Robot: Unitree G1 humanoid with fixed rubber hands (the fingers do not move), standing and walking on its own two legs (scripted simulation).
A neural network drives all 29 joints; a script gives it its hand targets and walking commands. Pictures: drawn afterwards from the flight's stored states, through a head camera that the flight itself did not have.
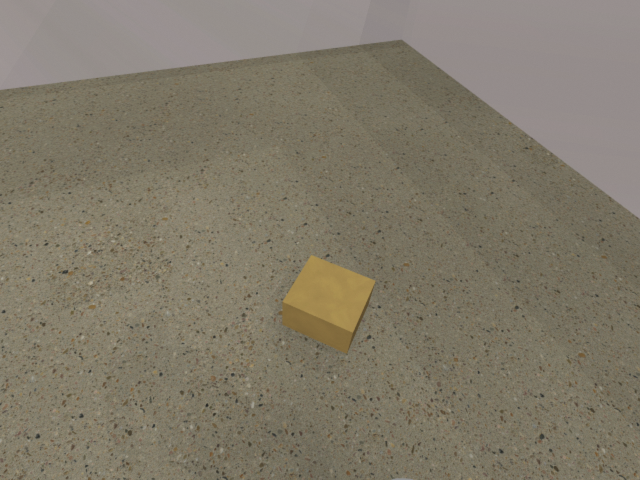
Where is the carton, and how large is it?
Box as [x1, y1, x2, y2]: [282, 255, 375, 353]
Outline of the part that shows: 311,255 282,302 282,324 346,353 366,308 375,281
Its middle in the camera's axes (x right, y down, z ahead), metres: +0.03 +0.21 +1.37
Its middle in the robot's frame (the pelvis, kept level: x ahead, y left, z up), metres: +0.81 -0.09 -0.71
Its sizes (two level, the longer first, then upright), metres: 0.251 0.224 0.154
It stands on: the floor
